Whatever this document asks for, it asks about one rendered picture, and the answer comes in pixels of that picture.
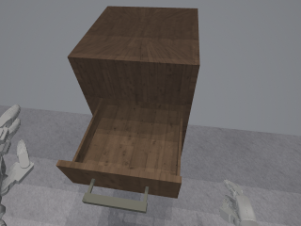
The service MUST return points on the drawer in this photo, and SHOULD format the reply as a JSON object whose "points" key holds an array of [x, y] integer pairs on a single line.
{"points": [[129, 145]]}

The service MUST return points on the robot right hand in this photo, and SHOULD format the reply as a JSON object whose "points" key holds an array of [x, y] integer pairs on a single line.
{"points": [[238, 209]]}

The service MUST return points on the cabinet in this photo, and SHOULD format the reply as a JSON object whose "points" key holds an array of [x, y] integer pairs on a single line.
{"points": [[140, 54]]}

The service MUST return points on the robot left hand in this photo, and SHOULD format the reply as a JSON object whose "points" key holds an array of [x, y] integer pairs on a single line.
{"points": [[9, 125]]}

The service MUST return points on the handle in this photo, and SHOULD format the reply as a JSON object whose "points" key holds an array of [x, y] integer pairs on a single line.
{"points": [[115, 202]]}

